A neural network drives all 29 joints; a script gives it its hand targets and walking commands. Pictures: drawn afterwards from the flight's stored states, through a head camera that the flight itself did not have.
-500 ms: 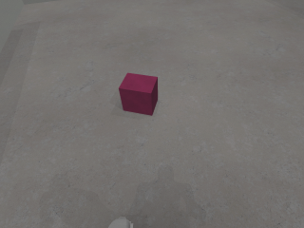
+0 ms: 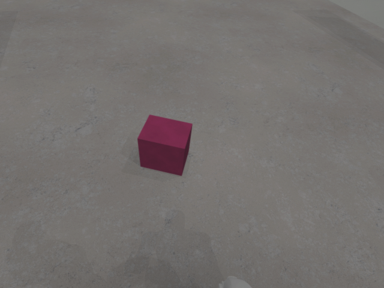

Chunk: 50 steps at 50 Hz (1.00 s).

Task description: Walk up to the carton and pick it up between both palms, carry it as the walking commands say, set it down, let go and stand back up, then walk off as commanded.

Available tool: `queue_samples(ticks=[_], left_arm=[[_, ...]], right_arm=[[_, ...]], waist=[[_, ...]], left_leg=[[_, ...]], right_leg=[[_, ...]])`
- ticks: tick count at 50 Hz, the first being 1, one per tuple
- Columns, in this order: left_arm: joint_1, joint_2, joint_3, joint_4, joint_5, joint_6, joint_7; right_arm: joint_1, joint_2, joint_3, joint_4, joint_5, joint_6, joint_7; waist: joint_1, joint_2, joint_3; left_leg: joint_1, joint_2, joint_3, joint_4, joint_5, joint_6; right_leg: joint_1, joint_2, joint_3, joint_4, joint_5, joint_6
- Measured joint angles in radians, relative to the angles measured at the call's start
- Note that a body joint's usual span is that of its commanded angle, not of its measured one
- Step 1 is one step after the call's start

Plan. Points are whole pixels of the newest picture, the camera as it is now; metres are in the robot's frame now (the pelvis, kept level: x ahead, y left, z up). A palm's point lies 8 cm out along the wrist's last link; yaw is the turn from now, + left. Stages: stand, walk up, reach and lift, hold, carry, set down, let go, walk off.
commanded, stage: walk up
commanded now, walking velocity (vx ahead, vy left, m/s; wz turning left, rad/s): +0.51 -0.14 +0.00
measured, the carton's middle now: (165, 145) +1.06 +0.08 -0.65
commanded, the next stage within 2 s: none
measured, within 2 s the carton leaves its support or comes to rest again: neither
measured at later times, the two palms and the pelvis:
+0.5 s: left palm (114, 260) +0.24 +0.17 -0.13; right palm (305, 257) +0.25 -0.32 -0.16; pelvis +0.24 -0.08 -0.01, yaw -1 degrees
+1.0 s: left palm (95, 186) +0.46 +0.27 -0.17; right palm (253, 177) +0.47 -0.21 -0.12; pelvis +0.44 +0.03 -0.01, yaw +0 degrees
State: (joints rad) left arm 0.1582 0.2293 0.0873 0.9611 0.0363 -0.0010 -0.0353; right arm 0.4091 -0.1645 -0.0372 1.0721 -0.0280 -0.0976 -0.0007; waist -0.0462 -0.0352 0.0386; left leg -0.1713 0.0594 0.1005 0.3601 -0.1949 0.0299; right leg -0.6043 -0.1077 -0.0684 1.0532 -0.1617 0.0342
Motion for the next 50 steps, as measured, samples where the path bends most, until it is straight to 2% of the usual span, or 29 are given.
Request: queue_samples(ticks=[7,10,13,15,17,19,22,28,33,37,39,40,41,43,45,47,50], left_arm=[[-0.085,-0.014,-0.014,-0.021,-0.014,0.006,-0.025],[-0.113,-0.029,-0.023,-0.024,-0.02,-0.003,-0.024],[-0.133,-0.05,-0.034,-0.034,-0.015,-0.026,-0.016],[-0.126,-0.053,-0.034,-0.042,-0.008,-0.056,-0.004],[-0.096,-0.062,-0.034,-0.034,-0.003,-0.08,0.012],[-0.029,-0.063,-0.035,-0.001,-0.007,-0.08,0.024],[0.081,-0.062,-0.03,0.048,-0.01,-0.069,0.034],[0.263,-0.052,-0.025,0.098,-0.018,-0.079,0.041],[0.35,-0.066,-0.027,0.129,-0.012,-0.074,0.048],[0.367,-0.073,-0.024,0.142,-0.007,-0.068,0.051],[0.37,-0.068,-0.024,0.145,-0.006,-0.061,0.048],[0.364,-0.065,-0.027,0.148,-0.007,-0.058,0.045],[0.34,-0.059,-0.03,0.149,-0.011,-0.053,0.044],[0.277,-0.053,-0.031,0.13,-0.017,-0.044,0.044],[0.212,-0.041,-0.025,0.111,-0.017,-0.043,0.045],[0.155,-0.024,-0.014,0.094,-0.01,-0.034,0.042],[0.086,-0.001,0.0,0.07,-0.004,-0.005,0.036]], right_arm=[[0.123,0.025,0.008,0.037,0.007,0.0,-0.013],[0.134,0.029,0.007,0.046,0.004,0.0,-0.012],[0.137,0.024,0.002,0.063,0.007,0.008,-0.011],[0.143,0.023,0.002,0.077,0.008,0.016,-0.008],[0.094,0.006,-0.007,0.08,0.005,0.03,-0.006],[0.033,-0.02,-0.019,0.058,0.0,0.038,0.0],[-0.055,-0.051,-0.026,0.016,0.0,0.046,0.011],[-0.192,-0.073,-0.026,-0.056,-0.008,0.095,0.047],[-0.288,-0.074,-0.02,-0.093,-0.007,0.101,0.07],[-0.349,-0.063,-0.016,-0.118,-0.001,0.092,0.076],[-0.365,-0.056,-0.012,-0.129,-0.002,0.072,0.066],[-0.37,-0.052,-0.013,-0.131,-0.006,0.054,0.056],[-0.375,-0.042,-0.014,-0.129,-0.008,0.036,0.044],[-0.359,-0.031,-0.008,-0.12,0.001,0.018,0.025],[-0.318,-0.017,-0.001,-0.103,0.002,0.014,0.014],[-0.267,-0.004,0.004,-0.086,0.005,0.016,0.004],[-0.176,0.003,0.007,-0.054,0.005,0.019,-0.002]], waist=[[-0.041,0.009,-0.011],[-0.056,0.016,-0.01],[-0.054,0.034,-0.007],[-0.038,0.032,-0.013],[-0.009,0.052,0.005],[0.011,0.061,0.007],[0.03,0.079,0.004],[0.078,0.075,-0.01],[0.121,0.062,-0.001],[0.153,0.047,0.014],[0.157,0.033,0.014],[0.15,0.022,0.018],[0.144,0.001,0.035],[0.133,-0.001,0.058],[0.113,-0.002,0.063],[0.085,-0.006,0.063],[0.047,-0.008,0.057]], left_leg=[[0.146,0.02,0.0,-0.106,-0.037,-0.036],[0.196,0.033,0.004,-0.129,-0.069,-0.06],[0.223,0.046,0.008,-0.084,-0.14,-0.087],[0.184,0.052,0.004,0.076,-0.241,-0.089],[0.058,0.049,-0.046,0.406,-0.289,-0.06],[-0.076,0.021,-0.077,0.68,-0.237,-0.05],[-0.229,0.025,-0.084,0.817,-0.104,-0.047],[-0.417,0.055,-0.084,0.727,0.066,-0.066],[-0.422,0.066,-0.052,0.436,0.131,-0.089],[-0.35,0.051,-0.008,0.24,0.095,-0.079],[-0.291,0.033,0.007,0.166,0.076,-0.064],[-0.274,0.021,0.014,0.154,0.103,-0.042],[-0.282,0.006,0.022,0.197,0.095,-0.019],[-0.275,0.008,0.023,0.237,0.043,0.005],[-0.236,0.015,0.019,0.196,0.037,0.002],[-0.189,0.021,0.017,0.14,0.048,0.003],[-0.129,0.027,0.009,0.079,0.056,0.008]], right_leg=[[0.007,0.005,-0.012,-0.288,0.113,0.02],[0.053,0.013,-0.033,-0.401,0.095,0.01],[0.137,0.028,-0.056,-0.497,0.022,-0.01],[0.206,0.036,-0.061,-0.544,0.014,-0.03],[0.186,0.048,-0.054,-0.446,-0.026,-0.053],[0.217,0.048,-0.037,-0.436,-0.077,-0.054],[0.309,0.044,-0.036,-0.512,-0.081,-0.035],[0.468,0.022,-0.053,-0.645,-0.099,-0.021],[0.565,0.004,-0.056,-0.718,-0.123,0.014],[0.631,-0.018,-0.055,-0.742,-0.165,0.059],[0.636,-0.036,-0.052,-0.693,-0.218,0.08],[0.616,-0.052,-0.049,-0.616,-0.262,0.073],[0.569,-0.073,-0.031,-0.485,-0.304,0.051],[0.434,-0.044,0.013,-0.184,-0.344,0.012],[0.312,-0.008,0.016,0.006,-0.306,-0.014],[0.221,0.013,0.0,0.073,-0.248,-0.022],[0.134,0.027,-0.012,0.068,-0.173,-0.02]])
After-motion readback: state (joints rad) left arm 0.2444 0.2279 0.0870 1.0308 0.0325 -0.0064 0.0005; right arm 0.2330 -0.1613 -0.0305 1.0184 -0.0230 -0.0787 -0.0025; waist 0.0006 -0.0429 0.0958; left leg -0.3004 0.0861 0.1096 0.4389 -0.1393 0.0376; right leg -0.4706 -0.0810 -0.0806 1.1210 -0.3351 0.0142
